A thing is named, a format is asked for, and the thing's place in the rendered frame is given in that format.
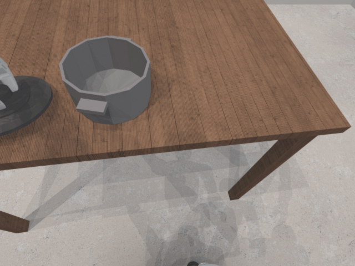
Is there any pot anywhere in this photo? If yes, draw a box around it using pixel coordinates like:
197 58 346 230
59 35 151 125

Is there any knob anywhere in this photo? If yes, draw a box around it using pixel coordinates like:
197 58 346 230
0 84 13 103

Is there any lid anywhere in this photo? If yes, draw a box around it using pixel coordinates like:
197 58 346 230
0 75 53 136

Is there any table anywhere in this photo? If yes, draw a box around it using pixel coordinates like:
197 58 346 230
0 0 351 233

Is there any left robot hand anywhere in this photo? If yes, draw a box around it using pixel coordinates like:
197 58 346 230
0 57 18 110

